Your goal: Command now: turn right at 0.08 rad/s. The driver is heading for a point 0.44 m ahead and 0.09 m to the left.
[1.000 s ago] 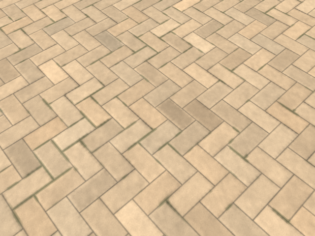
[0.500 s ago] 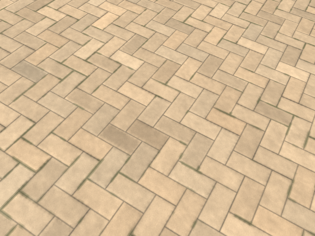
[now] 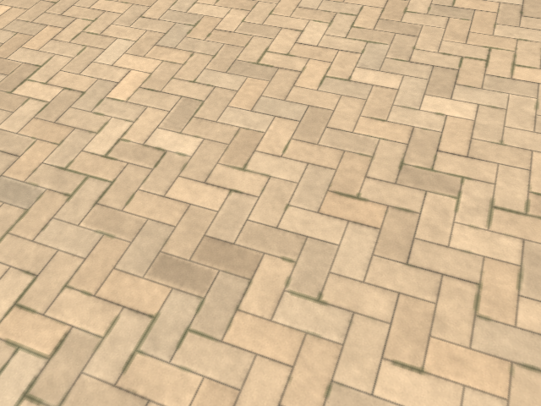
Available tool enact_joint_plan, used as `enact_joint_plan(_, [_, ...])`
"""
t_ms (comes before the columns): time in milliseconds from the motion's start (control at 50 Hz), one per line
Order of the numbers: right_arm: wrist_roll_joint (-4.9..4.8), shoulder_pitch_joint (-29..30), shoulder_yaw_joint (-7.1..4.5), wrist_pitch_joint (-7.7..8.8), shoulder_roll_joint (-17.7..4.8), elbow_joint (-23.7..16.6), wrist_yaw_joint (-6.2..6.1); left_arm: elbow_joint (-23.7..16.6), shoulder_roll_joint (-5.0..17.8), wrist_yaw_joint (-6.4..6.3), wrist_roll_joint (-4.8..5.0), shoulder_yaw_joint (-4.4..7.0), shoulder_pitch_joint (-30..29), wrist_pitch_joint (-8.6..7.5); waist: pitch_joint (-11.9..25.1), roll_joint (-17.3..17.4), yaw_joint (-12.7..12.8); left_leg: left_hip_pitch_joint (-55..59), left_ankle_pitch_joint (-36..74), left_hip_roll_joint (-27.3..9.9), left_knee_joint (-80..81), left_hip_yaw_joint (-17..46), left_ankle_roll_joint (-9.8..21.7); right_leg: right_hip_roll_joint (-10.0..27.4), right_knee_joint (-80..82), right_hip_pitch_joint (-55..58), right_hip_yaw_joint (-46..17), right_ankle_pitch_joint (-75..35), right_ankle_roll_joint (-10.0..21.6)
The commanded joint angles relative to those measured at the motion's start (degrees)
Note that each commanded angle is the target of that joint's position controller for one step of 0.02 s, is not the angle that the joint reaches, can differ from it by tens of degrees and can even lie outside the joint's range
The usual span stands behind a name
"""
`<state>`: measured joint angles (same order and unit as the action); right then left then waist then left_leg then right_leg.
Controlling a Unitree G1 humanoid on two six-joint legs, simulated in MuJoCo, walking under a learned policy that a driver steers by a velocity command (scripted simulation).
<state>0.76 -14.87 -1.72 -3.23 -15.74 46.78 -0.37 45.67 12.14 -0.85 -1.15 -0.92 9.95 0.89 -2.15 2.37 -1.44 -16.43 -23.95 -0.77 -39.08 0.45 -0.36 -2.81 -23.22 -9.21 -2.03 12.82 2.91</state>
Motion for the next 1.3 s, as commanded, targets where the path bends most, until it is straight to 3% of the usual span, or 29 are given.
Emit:
enact_joint_plan(20, [-0.32, -0.9, -0.67, 0.72, -3.2, -1.2, -0.55, -1.1, 8.3, -0.64, 0.33, 1.82, -0.4, -1.08, 3.2, -10.0, 1.0, 1.3, 0.2, 0.3, 4.4, 0.0, -0.7, 12.7, 4.1, 3.3, -9.3, -26.4, 6.9])
enact_joint_plan(80, [-0.31, -2.6, -0.28, 1.12, -2.8, 1.0, -1.26, 0.2, 8.7, -0.89, 0.66, 2.06, -1.2, -0.76, 3.3, -8.7, -0.3, 9.4, 14.4, -0.1, 18.9, -0.1, -0.5, 11.2, 2.7, 0.3, -9.8, -18.4, 4.3])
enact_joint_plan(100, [0.23, -2.7, -0.44, 1.63, -4.3, 1.5, -1.45, 0.6, 8.0, -0.8, 0.75, 1.88, -0.3, -0.97, 3.9, -7.0, 0.3, 13.6, 19.5, -2.9, 19.8, 2.9, -0.3, 10.3, 3.1, -2.5, -10.3, -13.0, 2.3])
enact_joint_plan(120, [0.74, -2.7, -0.57, 2.18, -6.2, 1.5, -1.45, 1.3, 7.8, -0.54, 0.55, 2.0, 1.4, -1.07, 3.6, -4.5, 1.6, 15.5, 24.2, -6.4, 19.3, 6.0, 0.3, 8.3, 2.8, -4.6, -9.2, -8.2, 1.3])
enact_joint_plan(140, [-0.34, -0.2, -0.94, 2.27, -7.2, 2.7, -1.01, 2.4, 6.8, -0.3, 0.85, 2.02, 2.1, -0.83, 0.3, 2.0, 3.3, 8.1, 21.9, -5.6, 17.9, 5.7, 1.6, 5.3, 5.6, -2.1, -6.4, -4.7, 0.8])
enact_joint_plan(160, [-0.3, -0.1, -0.38, 2.61, -4.5, 2.9, -0.51, 3.7, 8.1, -0.44, 0.61, 2.22, 1.2, -0.66, -0.3, 0.4, 1.6, 6.1, 18.5, -5.1, 19.4, 5.5, 1.5, 5.4, 4.5, 0.3, -6.2, -4.8, 0.5])
enact_joint_plan(180, [-0.15, -0.5, -0.17, 2.87, -4.0, 3.7, -0.42, 4.4, 8.1, -0.51, 0.6, 2.43, 0.7, -0.57, -0.5, 0.6, 1.2, 5.3, 16.8, -4.8, 20.3, 5.2, 1.3, 5.6, 3.9, 1.0, -6.2, -5.5, 0.6])
enact_joint_plan(480, [-0.09, -1.4, 0.61, 3.19, -2.6, 11.6, -1.26, 14.4, 6.5, -0.85, 0.7, 1.9, 4.2, -0.79, -1.2, -2.1, 1.3, 6.1, 11.4, -4.3, 22.2, 5.8, 2.7, 6.0, 5.9, -1.4, -6.1, -3.2, -0.5])
enact_joint_plan(540, [0.09, -2.8, -0.21, 2.57, -4.5, 12.2, -1.13, 14.9, 7.6, -0.78, 0.39, 2.4, 5.5, -0.31, -1.5, -0.8, 1.0, 4.1, -10.9, -2.6, 21.9, 6.6, 4.8, 2.9, 2.6, -5.4, -4.2, 17.6, 1.0])
enact_joint_plan(580, [0.2, -4.4, -0.57, 2.15, -4.7, 12.2, -0.87, 13.9, 6.4, -0.31, -0.19, 2.35, 4.2, -0.17, -5.8, 1.2, -0.1, 2.7, -21.2, -5.1, 24.3, 11.6, 7.4, 1.7, -1.5, -12.5, -3.6, 23.8, 1.9])
enact_joint_plan(620, [0.28, -7.4, -1.4, 2.39, -5.7, 13.5, -1.01, 12.7, 3.1, 0.3, -0.68, 1.72, 3.1, -1.04, -5.4, 6.5, -0.8, 6.3, -22.6, -12.1, 30.2, 20.8, 10.8, -0.2, -11.6, -15.5, 2.5, 12.5, 0.7])
enact_joint_plan(660, [0.35, -6.1, -1.95, 3.1, -6.1, 13.3, -0.87, 12.0, 4.3, 0.79, -0.81, 2.03, 3.3, -2.23, -4.4, 5.8, 0.4, 4.2, -18.0, -15.5, 32.9, 23.0, 12.5, 2.4, -17.3, -13.7, 3.3, 10.0, 0.5])
enact_joint_plan(700, [0.08, -1.7, -2.26, 3.57, -6.0, 12.3, -0.53, 12.6, 3.5, 1.25, -0.4, 2.07, 6.8, -3.17, -4.7, 5.4, 3.5, -0.7, -15.2, -12.4, 30.5, 17.1, 10.9, 2.3, -10.8, -6.5, 4.5, 11.1, 1.6])
enact_joint_plan(740, [-0.05, 2.6, -2.4, 3.64, -4.9, 10.8, -0.33, 16.3, 2.7, 0.75, 0.05, 2.41, 16.4, -3.71, -6.0, 2.7, 7.7, -11.4, -14.8, -6.5, 21.6, 10.2, 8.7, -0.5, 0.2, 8.7, 5.5, 8.0, 2.4])
enact_joint_plan(760, [0.16, 4.0, -1.74, 4.1, -2.0, 9.6, -0.11, 17.5, 5.5, 0.07, -0.52, 3.1, 21.7, -4.21, -5.3, -6.2, 9.3, -18.5, -10.9, -2.2, 8.5, 4.8, 6.9, 7.6, 8.1, 15.4, -7.1, 16.2, 3.4])
enact_joint_plan(780, [-0.04, 5.0, -0.58, 4.83, 2.4, 7.3, 0.46, 18.4, 11.3, -0.04, -0.35, 4.49, 27.2, -4.52, -3.8, -18.7, 10.0, -27.8, -7.0, 4.3, -8.1, -3.6, 5.0, 21.1, 18.7, 18.7, -31.0, 32.8, 7.5])
enact_joint_plan(800, [1.57, 6.2, -1.48, 5.16, -2.1, 6.7, 0.74, 18.6, 11.0, -0.04, -0.49, 4.58, 25.2, -4.23, -7.5, -11.6, 7.7, -29.3, -4.6, 1.2, -16.3, 0.5, 5.9, 24.4, 19.6, 12.0, -35.5, 35.5, 10.3])
enact_joint_plan(820, [1.35, 5.7, -1.54, 5.66, -2.0, 6.8, 1.43, 16.6, 9.0, 0.15, -0.48, 4.1, 19.7, -4.58, -9.3, -7.8, 4.5, -29.0, 0.8, -1.2, -19.1, 1.8, 6.3, 22.6, 19.1, 8.5, -31.5, 31.9, 10.3])
enact_joint_plan(860, [1.16, 4.0, -1.5, 6.53, -1.2, 8.3, 2.4, 14.7, 6.6, 0.28, 0.14, 3.52, 15.3, -5.85, -7.4, -5.9, 2.0, -26.1, 8.0, -3.2, -19.1, 1.1, 5.3, 17.6, 19.6, 8.6, -21.3, 17.3, 8.1])
enact_joint_plan(900, [1.64, 4.4, -1.61, 6.26, -1.1, 8.5, 2.86, 15.5, 4.5, 0.06, 0.27, 2.88, 17.2, -6.72, -5.0, -6.1, 2.0, -25.2, 11.8, -3.1, -19.1, -1.0, 3.9, 14.6, 18.6, 10.8, -13.9, 2.9, 7.3])
enact_joint_plan(960, [1.4, 9.4, -1.26, 5.57, 0.1, 6.4, 2.79, 17.3, 3.7, -0.1, 0.36, 2.43, 21.8, -6.99, -4.3, -6.8, 3.0, -27.6, 13.8, -2.6, -17.0, -3.4, 2.3, 13.6, 16.4, 13.0, -8.5, -13.5, 7.7])
enact_joint_plan(1080, [0.44, 21.4, 0.11, 5.41, 1.5, 0.7, 2.57, 18.0, 4.7, -0.48, 0.04, 2.16, 23.5, -6.87, -6.2, -8.7, 4.9, -20.0, 18.2, 0.0, 0.9, -7.5, 3.0, 12.9, 15.4, 10.5, -3.6, -28.0, 7.8])
enact_joint_plan(1140, [0.3, 16.8, -0.48, 5.71, -0.2, 1.2, 1.81, 17.9, 6.1, -0.66, -0.01, 2.52, 20.9, -7.17, -3.5, -8.8, 1.6, -10.2, 17.4, 2.6, 5.2, -8.9, 6.9, 14.3, 9.9, 12.9, 0.7, -45.8, 6.2])
enact_joint_plan(1180, [0.18, 3.5, -1.87, 6.43, -2.3, 5.4, 1.15, 17.7, 7.5, -0.94, -0.15, 3.08, 19.5, -6.83, 3.8, -8.0, -4.1, 3.1, 16.2, 5.9, 7.9, -9.0, 9.4, 13.9, -6.4, 14.2, 3.7, -56.4, 4.5])
enact_joint_plan(1200, [0.63, -4.7, -2.77, 6.74, -3.7, 8.2, 0.7, 17.4, 7.8, -0.91, -0.08, 3.19, 18.9, -6.63, 7.6, -6.9, -7.4, 14.2, 16.3, 4.5, 10.2, -7.0, 10.8, 12.6, -18.1, 8.6, 5.3, -49.5, 3.6])
enact_joint_plan(1220, [2.01, -12.8, -3.96, 7.0, -8.1, 9.8, 0.23, 16.1, 4.8, -0.78, 0.1, 2.51, 20.7, -6.6, 12.9, -0.4, -8.6, 26.2, 12.9, -9.3, 10.7, 9.4, 13.7, 9.3, -36.1, -3.0, 6.9, -26.5, 2.6])
enact_joint_plan(1240, [1.24, -11.6, -4.52, 6.23, -10.2, 9.5, 0.56, 16.1, 1.0, 0.01, 1.9, 2.46, 26.2, -6.55, 18.2, 11.6, -4.1, 35.0, 20.4, -22.8, 20.5, 40.3, 23.6, -3.1, -57.9, -20.4, 5.2, 15.7, 0.0])
enact_joint_plan(1260, [-0.76, -4.4, -4.4, 6.15, -9.1, 8.3, 1.04, 15.0, 4.8, -0.18, 0.46, 3.2, 21.7, -6.33, 12.2, 2.2, -1.8, 27.9, 24.8, -20.8, 22.5, 35.9, 22.8, 1.6, -59.9, -24.2, -0.4, 11.6, 0.9])
enact_joint_plan(1300, [-0.52, 1.2, -2.47, 7.13, -2.1, 8.1, 0.99, 13.2, 3.9, -0.18, 0.04, 3.28, 14.5, -6.57, 2.4, -4.5, 0.9, 13.0, 43.7, -16.8, 23.0, 19.5, 19.6, 5.2, -54.5, -21.4, -0.2, 6.6, 0.6])
